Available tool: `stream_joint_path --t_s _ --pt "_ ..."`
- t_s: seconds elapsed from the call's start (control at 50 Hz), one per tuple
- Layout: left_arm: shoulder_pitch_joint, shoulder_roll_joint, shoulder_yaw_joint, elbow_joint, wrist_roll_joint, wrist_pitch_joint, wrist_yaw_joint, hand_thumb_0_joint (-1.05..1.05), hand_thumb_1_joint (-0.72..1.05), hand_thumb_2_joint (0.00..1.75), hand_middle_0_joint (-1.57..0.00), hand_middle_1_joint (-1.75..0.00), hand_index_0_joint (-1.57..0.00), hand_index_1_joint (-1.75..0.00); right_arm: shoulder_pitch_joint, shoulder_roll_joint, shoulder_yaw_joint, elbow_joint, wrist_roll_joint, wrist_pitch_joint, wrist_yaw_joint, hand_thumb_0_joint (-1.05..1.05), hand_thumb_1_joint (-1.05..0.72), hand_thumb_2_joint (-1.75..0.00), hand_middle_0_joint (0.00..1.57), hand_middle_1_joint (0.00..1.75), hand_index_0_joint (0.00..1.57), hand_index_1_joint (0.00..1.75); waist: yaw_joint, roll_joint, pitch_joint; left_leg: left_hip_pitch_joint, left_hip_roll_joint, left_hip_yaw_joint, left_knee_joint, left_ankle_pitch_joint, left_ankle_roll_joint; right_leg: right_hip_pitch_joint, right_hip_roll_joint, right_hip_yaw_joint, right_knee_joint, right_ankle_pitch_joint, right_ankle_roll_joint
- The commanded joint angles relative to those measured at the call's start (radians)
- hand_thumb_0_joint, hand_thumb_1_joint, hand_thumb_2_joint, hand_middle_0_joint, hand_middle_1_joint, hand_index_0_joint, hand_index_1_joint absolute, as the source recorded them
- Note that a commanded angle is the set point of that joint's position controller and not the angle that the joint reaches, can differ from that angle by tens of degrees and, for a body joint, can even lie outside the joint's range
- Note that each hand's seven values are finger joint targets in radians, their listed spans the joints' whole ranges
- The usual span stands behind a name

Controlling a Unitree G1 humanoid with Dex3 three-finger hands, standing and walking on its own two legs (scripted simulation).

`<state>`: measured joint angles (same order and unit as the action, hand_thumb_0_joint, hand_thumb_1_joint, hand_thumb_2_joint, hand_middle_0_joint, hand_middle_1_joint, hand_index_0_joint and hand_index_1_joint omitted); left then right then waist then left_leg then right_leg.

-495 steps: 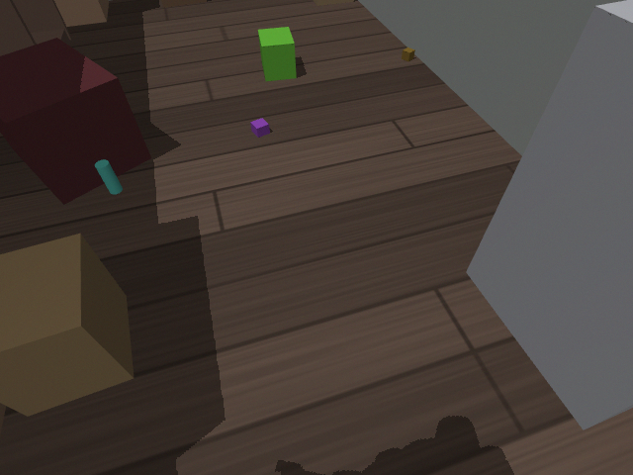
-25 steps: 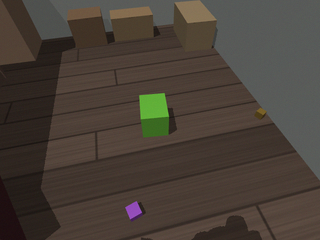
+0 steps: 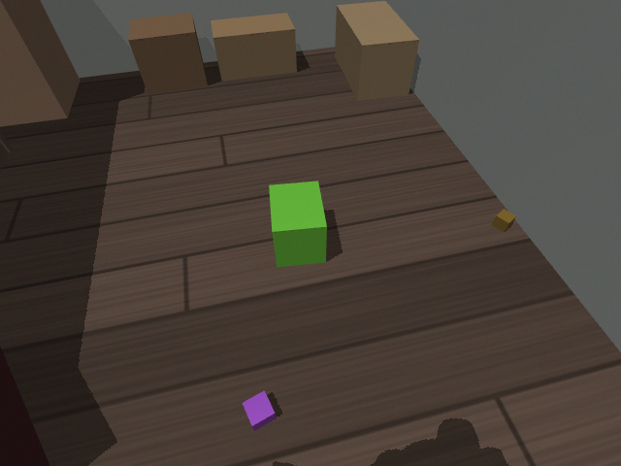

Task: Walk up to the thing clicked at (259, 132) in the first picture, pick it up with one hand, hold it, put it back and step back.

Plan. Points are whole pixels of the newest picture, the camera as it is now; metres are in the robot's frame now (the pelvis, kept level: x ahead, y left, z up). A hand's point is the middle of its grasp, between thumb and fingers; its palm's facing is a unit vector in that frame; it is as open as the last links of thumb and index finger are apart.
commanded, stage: rise first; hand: left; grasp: from above
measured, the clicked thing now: (259, 410) +0.40 +0.18 -0.76
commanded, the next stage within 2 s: none
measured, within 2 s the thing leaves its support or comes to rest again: neither
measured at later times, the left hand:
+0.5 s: hand out of the picture +0.12 +0.26 -0.22, palm faces -0.13 -0.87 -0.47, open 13.5 cm
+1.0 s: hand out of the picture +0.17 +0.27 -0.39, palm faces -0.34 -0.48 -0.81, open 14.4 cm
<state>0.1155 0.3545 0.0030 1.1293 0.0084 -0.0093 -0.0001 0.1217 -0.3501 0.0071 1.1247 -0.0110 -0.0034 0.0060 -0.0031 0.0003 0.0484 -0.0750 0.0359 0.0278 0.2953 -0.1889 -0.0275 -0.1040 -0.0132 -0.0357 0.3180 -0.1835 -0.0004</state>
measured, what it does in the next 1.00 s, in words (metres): lowers itself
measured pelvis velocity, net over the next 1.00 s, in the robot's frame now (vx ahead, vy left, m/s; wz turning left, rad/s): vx -0.06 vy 0.01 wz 0.01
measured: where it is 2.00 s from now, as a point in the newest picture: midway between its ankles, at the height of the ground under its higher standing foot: outside the picture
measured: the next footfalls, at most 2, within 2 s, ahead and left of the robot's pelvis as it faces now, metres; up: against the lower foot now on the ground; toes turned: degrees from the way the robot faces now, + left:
none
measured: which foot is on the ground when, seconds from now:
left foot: down 0.00-1.00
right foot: down 0.00-1.00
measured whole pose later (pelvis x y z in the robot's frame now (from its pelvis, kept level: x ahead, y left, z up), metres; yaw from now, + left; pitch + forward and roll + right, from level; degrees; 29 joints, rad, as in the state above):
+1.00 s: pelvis -0.06 +0.01 -0.22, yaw +1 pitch +31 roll -1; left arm -0.16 0.25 0.02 0.79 0.70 0.19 0.40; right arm 0.06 -0.26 -0.04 0.67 -0.02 -0.13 -0.01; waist -0.03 0.00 -0.22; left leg -1.54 0.02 -0.02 1.67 -0.67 -0.01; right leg -1.54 -0.05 -0.03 1.64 -0.64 0.01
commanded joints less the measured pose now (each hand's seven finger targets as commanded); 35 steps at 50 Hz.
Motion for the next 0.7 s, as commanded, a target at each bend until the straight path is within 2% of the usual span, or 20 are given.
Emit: stream_joint_path --t_s 0.0,0.02,0.04,0.06,0.08,0.1,0.12,0.16,0.2,0.24,0.28,0.32,0.38,0.46,0.52,0.54,0.58,0.62,0.66,0.68 --pt "-0.460 0.090 0.056 -0.321 -0.042 -0.097 0.028 0.00 0.66 0.93 -0.19 -0.54 -0.16 -0.54 0.029 -0.069 -0.008 -0.276 0.071 -0.069 -0.043 0.00 -0.96 -0.91 0.20 0.30 0.20 0.30 -0.078 -0.010 -0.023 -0.144 -0.044 0.027 0.062 0.011 0.044 -0.142 -0.004 0.011 0.021 0.055 -0.002" --pt "-0.267 0.217 0.131 -0.169 -0.012 -0.060 0.031 0.00 0.58 0.91 -0.20 -0.62 -0.18 -0.62 0.067 -0.109 -0.034 -0.280 0.074 -0.058 -0.054 0.00 -0.95 -0.91 0.20 0.30 0.20 0.30 -0.044 -0.021 -0.015 -0.164 -0.040 0.027 0.070 0.006 0.041 -0.144 0.005 0.000 0.027 0.025 -0.008" --pt "-0.230 0.216 0.141 -0.101 0.014 -0.042 0.018 0.00 0.50 0.91 -0.19 -0.70 -0.18 -0.70 0.077 -0.107 -0.048 -0.295 0.063 -0.053 -0.052 0.00 -0.94 -0.91 0.20 0.30 0.20 0.30 -0.039 -0.034 -0.062 -0.193 -0.046 0.024 0.114 0.009 0.043 -0.163 0.003 0.002 0.058 0.021 -0.011" --pt "-0.311 0.222 0.143 -0.109 0.036 -0.042 0.002 0.00 0.42 0.91 -0.17 -0.78 -0.16 -0.78 0.082 -0.099 -0.052 -0.326 0.059 -0.055 -0.051 0.00 -0.92 -0.90 0.20 0.30 0.20 0.30 -0.037 -0.059 -0.080 -0.230 -0.046 0.021 0.153 0.019 0.047 -0.180 0.003 0.000 0.099 0.033 -0.010" --pt "-0.283 0.231 0.167 -0.107 0.071 -0.048 -0.008 0.00 0.34 0.93 -0.16 -0.86 -0.15 -0.86 0.095 -0.098 -0.072 -0.350 0.043 -0.061 -0.050 0.00 -0.91 -0.91 0.20 0.30 0.20 0.30 -0.021 -0.059 -0.166 -0.237 -0.047 0.019 0.190 0.045 0.046 -0.168 -0.004 0.007 0.142 0.071 -0.008" --pt "-0.174 0.213 0.178 -0.057 0.102 -0.036 -0.012 0.00 0.26 0.94 -0.13 -0.92 -0.13 -0.92 0.127 -0.088 -0.082 -0.354 0.033 -0.063 -0.047 0.00 -0.92 -0.91 0.20 0.30 0.20 0.30 -0.003 -0.028 -0.214 -0.275 -0.057 0.017 0.230 0.079 0.042 -0.170 -0.009 0.006 0.185 0.103 -0.011" --pt "-0.123 0.201 0.191 -0.085 0.119 -0.031 -0.013 0.00 0.18 0.96 -0.11 -0.98 -0.12 -0.97 0.137 -0.083 -0.090 -0.390 0.030 -0.066 -0.040 0.00 -0.91 -0.90 0.20 0.30 0.20 0.30 0.023 -0.008 -0.270 -0.294 -0.062 0.018 0.263 0.106 0.038 -0.154 -0.009 0.008 0.221 0.124 -0.013" --pt "-0.072 0.189 0.198 -0.158 0.144 -0.010 0.002 0.00 0.02 0.98 -0.09 -1.02 -0.09 -1.02 0.136 -0.072 -0.094 -0.439 0.033 -0.069 -0.035 0.00 -0.91 -0.90 0.20 0.30 0.20 0.30 0.042 0.045 -0.297 -0.302 -0.069 0.019 0.275 0.115 0.029 -0.171 -0.004 0.009 0.242 0.114 -0.017" --pt "-0.069 0.143 0.170 -0.220 0.154 0.036 0.019 0.00 -0.14 1.00 -0.07 -1.06 -0.07 -1.05 0.120 -0.068 -0.098 -0.484 0.041 -0.068 -0.035 0.00 -0.91 -0.90 0.20 0.30 0.20 0.30 0.022 0.040 -0.272 -0.308 -0.063 0.011 0.268 0.092 0.027 -0.212 0.004 0.001 0.235 0.081 -0.019" --pt "-0.079 0.135 0.171 -0.264 0.169 0.080 0.035 0.00 -0.30 0.98 -0.09 -1.04 -0.08 -1.05 0.108 -0.065 -0.099 -0.522 0.042 -0.071 -0.030 0.00 -0.88 -0.90 0.20 0.30 0.20 0.30 0.007 0.009 -0.268 -0.331 -0.054 0.003 0.302 0.083 0.028 -0.254 0.011 -0.008 0.264 0.063 -0.016" --pt "-0.100 0.135 0.168 -0.309 0.184 0.100 0.049 0.00 -0.46 0.98 -0.10 -1.04 -0.08 -1.06 0.092 -0.060 -0.096 -0.551 0.038 -0.079 -0.025 0.00 -0.87 -0.89 0.20 0.30 0.20 0.30 0.006 0.003 -0.243 -0.388 -0.048 -0.001 0.351 0.040 0.025 -0.325 0.013 -0.012 0.307 0.009 -0.016" --pt "-0.098 0.100 0.153 -0.330 0.203 0.104 0.060 0.00 -0.57 1.00 -0.08 -1.06 -0.06 -1.08 0.108 -0.051 -0.097 -0.562 0.032 -0.093 -0.021 0.00 -0.87 -0.89 0.20 0.30 0.20 0.30 -0.011 -0.020 -0.242 -0.441 -0.044 -0.005 0.409 -0.004 0.026 -0.391 0.016 -0.014 0.364 -0.036 -0.013" --pt "-0.095 0.107 0.175 -0.418 0.241 0.090 0.082 0.00 -0.61 1.01 -0.08 -1.06 -0.06 -1.08 0.107 -0.039 -0.101 -0.589 0.022 -0.114 -0.017 0.00 -0.89 -0.90 0.20 0.30 0.20 0.30 0.002 0.018 -0.296 -0.519 -0.038 -0.014 0.507 -0.025 0.022 -0.487 0.014 -0.010 0.473 -0.063 -0.017" --pt "-0.029 0.077 0.162 -0.546 0.312 0.105 0.117 0.00 -0.61 1.04 -0.07 -1.05 -0.04 -1.08 0.110 -0.031 -0.103 -0.620 0.016 -0.132 -0.023 0.00 -0.88 -0.89 0.20 0.30 0.20 0.30 -0.007 0.054 -0.374 -0.580 -0.030 -0.022 0.601 -0.027 0.019 -0.577 0.012 -0.003 0.582 -0.060 -0.020" --pt "0.047 0.069 0.163 -0.632 0.346 0.141 0.146 0.00 -0.61 1.05 -0.08 -1.03 -0.04 -1.07 0.109 -0.030 -0.109 -0.638 0.017 -0.136 -0.028 0.00 -0.89 -0.90 0.20 0.30 0.20 0.30 -0.002 0.069 -0.408 -0.598 -0.025 -0.031 0.640 -0.006 0.018 -0.613 0.011 -0.003 0.623 -0.052 -0.023" --pt "0.045 0.057 0.149 -0.658 0.345 0.153 0.153 0.00 -0.61 1.05 -0.08 -1.02 -0.04 -1.06 0.100 -0.029 -0.109 -0.640 0.014 -0.138 -0.029 0.00 -0.89 -0.90 0.20 0.30 0.20 0.30 -0.014 0.057 -0.401 -0.621 -0.021 -0.040 0.652 -0.006 0.017 -0.637 0.013 -0.007 0.642 -0.055 -0.021" --pt "0.085 0.037 0.135 -0.702 0.357 0.173 0.164 0.00 -0.61 1.05 -0.09 -1.02 -0.04 -1.06 0.093 -0.025 -0.111 -0.648 0.012 -0.142 -0.030 0.00 -0.88 -0.90 0.20 0.30 0.20 0.30 -0.017 0.065 -0.419 -0.644 -0.015 -0.056 0.683 0.004 0.016 -0.681 0.011 -0.009 0.681 -0.059 -0.023" --pt "0.027 0.058 0.134 -0.715 0.384 0.186 0.178 0.00 -0.61 1.05 -0.08 -1.01 -0.04 -1.05 0.084 -0.029 -0.112 -0.650 0.012 -0.145 -0.035 0.00 -0.88 -0.89 0.20 0.30 0.20 0.30 -0.034 0.055 -0.410 -0.702 -0.017 -0.053 0.730 -0.037 0.021 -0.728 0.010 -0.008 0.713 -0.081 -0.021" --pt "-0.015 0.038 0.106 -0.697 0.417 0.190 0.194 0.00 -0.61 1.05 -0.08 -1.02 -0.04 -1.06 0.073 -0.027 -0.104 -0.648 0.010 -0.151 -0.038 0.00 -0.88 -0.90 0.20 0.30 0.20 0.30 -0.050 0.049 -0.417 -0.767 -0.019 -0.049 0.790 -0.067 0.024 -0.798 0.008 -0.005 0.768 -0.101 -0.024" --pt "-0.051 0.038 0.104 -0.661 0.445 0.189 0.206 0.00 -0.61 1.05 -0.08 -1.02 -0.04 -1.05 0.064 -0.029 -0.104 -0.641 0.010 -0.156 -0.041 0.00 -0.88 -0.90 0.20 0.30 0.20 0.30 -0.060 0.050 -0.409 -0.810 -0.020 -0.054 0.820 -0.088 0.024 -0.851 0.008 -0.006 0.805 -0.120 -0.025"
